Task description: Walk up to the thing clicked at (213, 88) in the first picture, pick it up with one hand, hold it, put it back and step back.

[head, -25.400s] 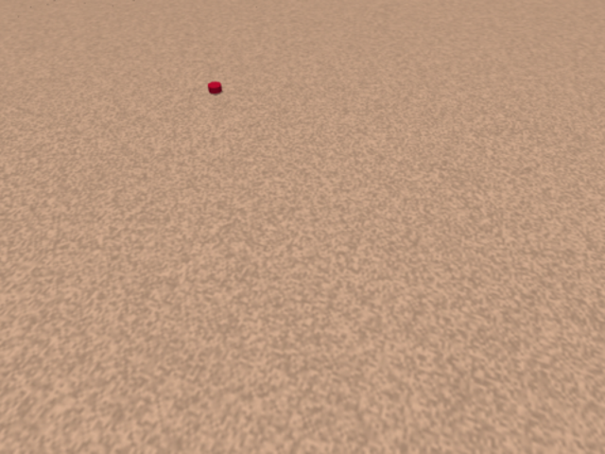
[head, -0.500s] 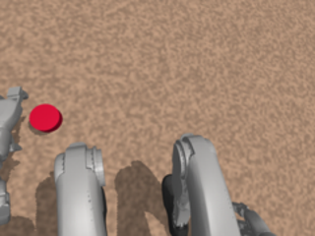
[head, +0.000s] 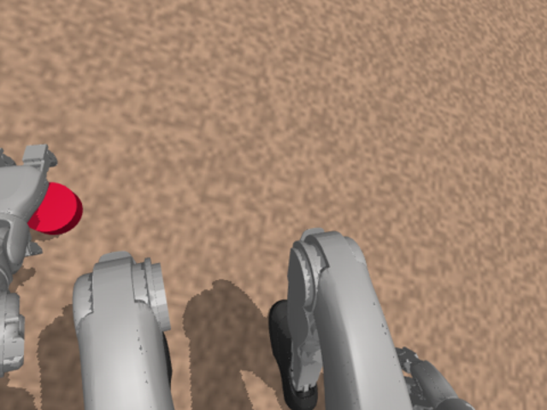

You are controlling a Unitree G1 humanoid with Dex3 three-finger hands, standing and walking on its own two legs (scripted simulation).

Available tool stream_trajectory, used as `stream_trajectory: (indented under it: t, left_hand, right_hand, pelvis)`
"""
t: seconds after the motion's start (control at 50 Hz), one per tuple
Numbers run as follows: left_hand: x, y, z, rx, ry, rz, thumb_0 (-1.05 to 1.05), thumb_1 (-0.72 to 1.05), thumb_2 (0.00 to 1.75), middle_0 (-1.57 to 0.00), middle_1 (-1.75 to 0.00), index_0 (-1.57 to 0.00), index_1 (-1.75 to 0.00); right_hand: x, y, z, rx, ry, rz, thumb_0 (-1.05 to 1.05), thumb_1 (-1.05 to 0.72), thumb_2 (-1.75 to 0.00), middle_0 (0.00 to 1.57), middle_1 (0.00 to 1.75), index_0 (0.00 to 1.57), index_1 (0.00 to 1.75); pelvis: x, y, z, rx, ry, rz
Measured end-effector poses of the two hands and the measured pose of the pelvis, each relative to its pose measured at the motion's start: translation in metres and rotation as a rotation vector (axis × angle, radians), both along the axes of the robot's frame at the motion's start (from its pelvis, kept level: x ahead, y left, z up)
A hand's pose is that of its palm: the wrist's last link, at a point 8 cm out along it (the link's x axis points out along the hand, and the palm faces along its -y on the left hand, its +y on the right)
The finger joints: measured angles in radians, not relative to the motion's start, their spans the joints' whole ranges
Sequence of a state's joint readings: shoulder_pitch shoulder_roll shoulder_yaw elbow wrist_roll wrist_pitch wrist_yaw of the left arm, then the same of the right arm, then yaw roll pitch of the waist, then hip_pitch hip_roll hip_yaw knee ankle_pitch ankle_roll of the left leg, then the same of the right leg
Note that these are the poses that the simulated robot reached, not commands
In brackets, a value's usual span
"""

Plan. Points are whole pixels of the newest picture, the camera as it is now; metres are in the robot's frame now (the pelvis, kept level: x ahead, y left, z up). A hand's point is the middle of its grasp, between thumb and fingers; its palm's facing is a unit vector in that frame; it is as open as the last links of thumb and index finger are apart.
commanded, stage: approach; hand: left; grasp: from above
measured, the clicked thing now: (52, 209) +0.42 +0.31 -0.29
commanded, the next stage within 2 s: close in in 0.22 s
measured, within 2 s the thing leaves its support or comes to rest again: neither
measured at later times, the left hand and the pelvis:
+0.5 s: hand (4, 211) +0.40 +0.34 -0.18, palm faces -0.53 -0.13 -0.84, open 14.2 cm; pelvis +0.00 +0.00 +0.01, yaw -1 degrees
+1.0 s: hand (43, 197) +0.43 +0.31 -0.24, palm faces -0.40 -0.12 -0.91, open 14.2 cm; pelvis +0.00 +0.01 -0.02, yaw -4 degrees
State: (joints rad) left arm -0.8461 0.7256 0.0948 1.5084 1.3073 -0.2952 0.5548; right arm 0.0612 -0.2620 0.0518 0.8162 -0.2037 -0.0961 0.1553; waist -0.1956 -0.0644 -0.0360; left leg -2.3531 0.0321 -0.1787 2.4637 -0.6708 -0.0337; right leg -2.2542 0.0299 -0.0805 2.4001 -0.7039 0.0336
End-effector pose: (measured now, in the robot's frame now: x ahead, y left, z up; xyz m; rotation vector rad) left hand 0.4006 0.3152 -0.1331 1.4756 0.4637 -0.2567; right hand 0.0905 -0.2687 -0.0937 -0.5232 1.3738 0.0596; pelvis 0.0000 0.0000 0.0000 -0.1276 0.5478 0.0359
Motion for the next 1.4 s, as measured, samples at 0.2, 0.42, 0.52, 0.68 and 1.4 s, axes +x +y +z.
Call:
stream_trajectory:
  t: [0.2, 0.42, 0.52, 0.68, 1.4]
  left_hand:
    - [0.048, -0.027, 0.005, 0.034, -0.091, 0.054, 0.00, -0.54, 1.00, -0.08, -1.04, -0.08, -1.03]
    - [0.026, 0.016, 0.017, 0.055, 0.075, 0.156, 0.00, -0.54, 0.99, -0.07, -1.04, -0.07, -1.03]
    - [0.004, 0.024, 0.005, -0.005, 0.113, 0.090, 0.00, -0.53, 0.97, -0.07, -1.05, -0.08, -1.03]
    - [-0.006, 0.011, -0.023, -0.062, 0.029, -0.007, 0.00, -0.52, 0.97, -0.08, -1.03, -0.08, -1.02]
    - [0.018, -0.009, -0.066, -0.047, 0.001, 0.022, 0.00, -0.52, 0.98, -0.08, -0.99, -0.07, -0.99]
  right_hand:
    - [-0.024, -0.003, 0.004, 0.008, 0.019, -0.059, 0.01, -0.90, -0.90, 0.21, 0.30, 0.20, 0.30]
    - [-0.040, 0.004, -0.002, 0.066, 0.085, -0.100, 0.01, -0.91, -0.90, 0.21, 0.30, 0.20, 0.30]
    - [-0.031, 0.005, 0.001, 0.047, 0.090, -0.045, 0.01, -0.90, -0.90, 0.21, 0.30, 0.20, 0.30]
    - [-0.006, 0.000, 0.011, -0.037, 0.037, 0.050, 0.01, -0.90, -0.90, 0.21, 0.30, 0.20, 0.30]
    - [-0.050, 0.016, 0.010, 0.044, 0.150, 0.134, 0.01, -0.89, -0.90, 0.21, 0.30, 0.20, 0.30]
  pelvis:
    - [0.003, 0.000, -0.002, -0.005, 0.014, -0.015]
    - [0.002, 0.000, 0.006, -0.001, 0.012, -0.012]
    - [-0.001, 0.001, 0.005, -0.011, -0.009, -0.006]
    - [-0.002, 0.004, -0.006, -0.031, -0.044, -0.008]
    - [0.002, 0.007, -0.020, -0.071, -0.088, -0.051]
